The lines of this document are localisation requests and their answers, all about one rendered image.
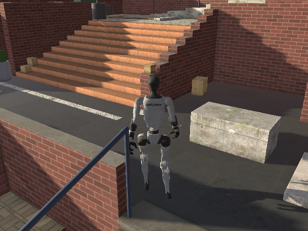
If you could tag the right robot hand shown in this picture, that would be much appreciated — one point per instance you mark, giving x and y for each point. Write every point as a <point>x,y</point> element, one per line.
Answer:
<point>175,136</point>

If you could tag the robot right upper arm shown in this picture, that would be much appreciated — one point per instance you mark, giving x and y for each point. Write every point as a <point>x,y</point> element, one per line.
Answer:
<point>170,107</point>

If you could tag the robot right forearm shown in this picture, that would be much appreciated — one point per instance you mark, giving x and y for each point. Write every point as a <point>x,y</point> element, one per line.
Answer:
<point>175,125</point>

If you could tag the robot left upper arm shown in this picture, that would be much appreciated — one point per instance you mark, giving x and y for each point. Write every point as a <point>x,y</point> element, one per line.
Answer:
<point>136,110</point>

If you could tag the robot left foot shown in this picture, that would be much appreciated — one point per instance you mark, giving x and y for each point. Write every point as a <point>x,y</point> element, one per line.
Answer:
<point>146,186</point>

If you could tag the left robot hand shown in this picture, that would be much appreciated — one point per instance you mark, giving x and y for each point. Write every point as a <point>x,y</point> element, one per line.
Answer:
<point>134,144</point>

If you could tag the humanoid robot head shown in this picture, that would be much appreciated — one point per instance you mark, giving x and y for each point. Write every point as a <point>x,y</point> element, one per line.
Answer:
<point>153,83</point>

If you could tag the robot left forearm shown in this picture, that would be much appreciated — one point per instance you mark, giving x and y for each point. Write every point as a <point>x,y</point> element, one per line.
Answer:
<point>132,130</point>

